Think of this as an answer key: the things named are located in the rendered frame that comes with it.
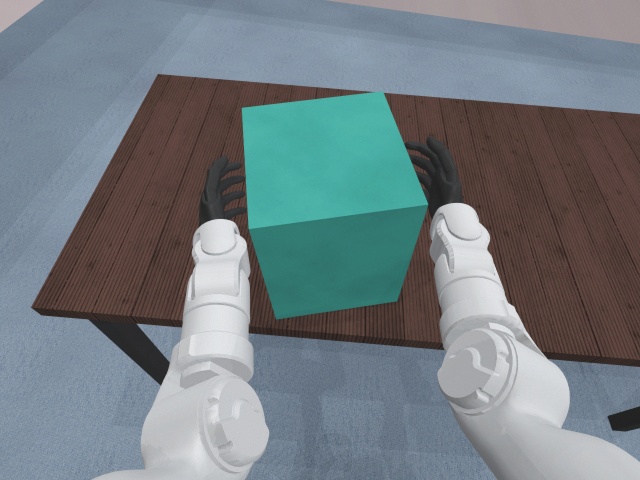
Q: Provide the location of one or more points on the left robot upper arm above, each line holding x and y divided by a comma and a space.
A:
214, 430

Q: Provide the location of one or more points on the robot left hand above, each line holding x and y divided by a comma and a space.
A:
212, 203

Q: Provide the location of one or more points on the right robot forearm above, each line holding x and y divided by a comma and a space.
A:
469, 289

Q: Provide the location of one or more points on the right robot upper arm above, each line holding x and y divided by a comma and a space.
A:
511, 403

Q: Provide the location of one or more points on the left robot forearm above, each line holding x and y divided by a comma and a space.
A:
215, 331

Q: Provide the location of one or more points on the robot right hand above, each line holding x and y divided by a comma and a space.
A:
442, 182

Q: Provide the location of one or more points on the carton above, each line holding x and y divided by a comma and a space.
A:
334, 204

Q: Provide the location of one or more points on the table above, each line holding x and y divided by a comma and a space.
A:
557, 189

